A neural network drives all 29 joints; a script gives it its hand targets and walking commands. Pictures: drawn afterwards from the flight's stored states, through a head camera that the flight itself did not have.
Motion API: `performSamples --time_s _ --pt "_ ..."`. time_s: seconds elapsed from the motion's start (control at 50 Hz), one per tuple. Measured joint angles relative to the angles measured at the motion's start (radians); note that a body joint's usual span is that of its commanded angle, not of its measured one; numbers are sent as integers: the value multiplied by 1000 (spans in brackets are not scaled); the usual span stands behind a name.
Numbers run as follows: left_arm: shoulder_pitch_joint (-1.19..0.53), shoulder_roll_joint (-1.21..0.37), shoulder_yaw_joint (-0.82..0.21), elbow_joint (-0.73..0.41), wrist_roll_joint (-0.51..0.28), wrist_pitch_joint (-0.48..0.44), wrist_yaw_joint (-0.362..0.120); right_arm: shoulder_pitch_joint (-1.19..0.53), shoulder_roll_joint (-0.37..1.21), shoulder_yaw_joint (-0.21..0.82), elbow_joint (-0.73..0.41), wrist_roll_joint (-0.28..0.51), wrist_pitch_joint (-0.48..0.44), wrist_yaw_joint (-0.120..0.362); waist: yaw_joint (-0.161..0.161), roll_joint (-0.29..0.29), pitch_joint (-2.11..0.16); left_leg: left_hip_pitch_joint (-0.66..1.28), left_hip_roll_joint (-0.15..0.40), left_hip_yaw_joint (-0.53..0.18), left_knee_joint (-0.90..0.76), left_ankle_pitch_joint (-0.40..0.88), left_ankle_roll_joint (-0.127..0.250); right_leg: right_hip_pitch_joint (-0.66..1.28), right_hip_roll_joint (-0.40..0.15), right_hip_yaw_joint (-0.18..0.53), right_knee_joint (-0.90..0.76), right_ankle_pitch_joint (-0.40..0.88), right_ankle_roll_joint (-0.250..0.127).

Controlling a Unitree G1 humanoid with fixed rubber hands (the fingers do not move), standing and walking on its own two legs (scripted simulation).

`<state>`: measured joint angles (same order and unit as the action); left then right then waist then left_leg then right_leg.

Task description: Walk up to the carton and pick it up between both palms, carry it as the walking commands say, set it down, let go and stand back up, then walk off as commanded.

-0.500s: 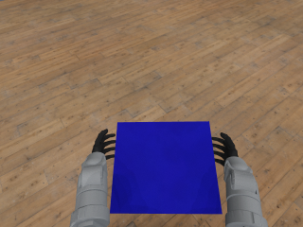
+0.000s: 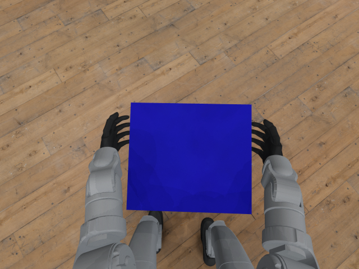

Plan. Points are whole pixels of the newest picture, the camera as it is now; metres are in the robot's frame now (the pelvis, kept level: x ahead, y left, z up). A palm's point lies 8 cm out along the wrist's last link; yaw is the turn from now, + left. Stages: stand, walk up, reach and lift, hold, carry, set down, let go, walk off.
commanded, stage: set down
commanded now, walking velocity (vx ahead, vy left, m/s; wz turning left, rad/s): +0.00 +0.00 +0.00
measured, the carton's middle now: (188, 155) +0.36 -0.01 -0.16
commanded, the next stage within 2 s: none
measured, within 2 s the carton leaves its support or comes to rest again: neither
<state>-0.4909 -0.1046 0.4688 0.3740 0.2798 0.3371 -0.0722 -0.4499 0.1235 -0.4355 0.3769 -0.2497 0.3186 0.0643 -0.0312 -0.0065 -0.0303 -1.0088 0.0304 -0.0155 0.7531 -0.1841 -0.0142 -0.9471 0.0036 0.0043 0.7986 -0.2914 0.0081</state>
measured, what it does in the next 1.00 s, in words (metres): lowers itself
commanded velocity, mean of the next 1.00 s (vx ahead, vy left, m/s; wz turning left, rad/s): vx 0.00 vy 0.00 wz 0.00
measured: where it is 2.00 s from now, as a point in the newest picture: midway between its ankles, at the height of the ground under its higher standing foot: (182, 244)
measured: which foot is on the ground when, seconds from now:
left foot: down 0.00-1.00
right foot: down 0.00-1.00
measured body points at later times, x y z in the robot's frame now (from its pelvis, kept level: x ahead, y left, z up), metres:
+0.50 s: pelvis -0.03 +0.01 -0.08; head +0.18 +0.03 +0.31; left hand +0.41 +0.17 -0.15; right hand +0.39 -0.20 -0.14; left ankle +0.08 +0.13 -0.69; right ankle +0.03 -0.13 -0.69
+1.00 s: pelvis -0.04 -0.01 -0.17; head +0.21 -0.01 +0.20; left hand +0.43 +0.17 -0.25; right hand +0.41 -0.20 -0.25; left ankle +0.08 +0.13 -0.69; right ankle +0.03 -0.13 -0.69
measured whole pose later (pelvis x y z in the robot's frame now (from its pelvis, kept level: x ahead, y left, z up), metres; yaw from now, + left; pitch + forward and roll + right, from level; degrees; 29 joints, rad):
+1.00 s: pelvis -0.04 -0.01 -0.17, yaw -1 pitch +49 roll +0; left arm -0.83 0.03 0.45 0.51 0.18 0.38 0.04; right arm -0.80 0.02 -0.39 0.50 -0.11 0.36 -0.14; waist -0.02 -0.01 -0.28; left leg -1.95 0.04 -0.04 1.43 -0.33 -0.05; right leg -1.90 0.03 0.00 1.51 -0.46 0.00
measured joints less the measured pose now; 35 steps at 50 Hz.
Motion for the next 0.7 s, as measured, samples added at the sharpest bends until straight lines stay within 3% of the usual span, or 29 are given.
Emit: performSamples --time_s 0.08,0.14,0.22,0.42,0.58,0.7 --pt "-55 -3 8 -1 -5 13 5 -65 -28 -5 9 7 19 -15 5 -6 -17 -119 -1 8 82 -16 5 -123 0 11 86 -17 6" --pt "-84 -6 2 -2 -7 32 23 -109 -34 -5 25 16 35 -75 8 -14 -40 -198 -2 16 141 -31 9 -206 -1 21 148 -31 11" --pt "-115 -19 4 4 1 54 108 -156 -35 -18 63 19 50 -89 7 -24 -93 -296 -4 22 215 -53 11 -306 -2 29 227 -56 15" --pt "-185 16 7 63 21 85 80 -218 -49 -65 114 8 72 -72 -24 -20 -182 -465 -13 9 353 -94 10 -466 -7 20 365 -105 16" --pt "-242 40 11 89 33 89 28 -271 -94 -55 132 39 84 -76 -12 -22 -195 -582 -5 8 438 -115 5 -587 3 23 455 -126 13" --pt "-254 54 7 76 2 89 69 -314 -101 -29 148 54 75 -95 1 -21 -203 -679 -2 4 495 -125 -6 -691 8 21 525 -144 5"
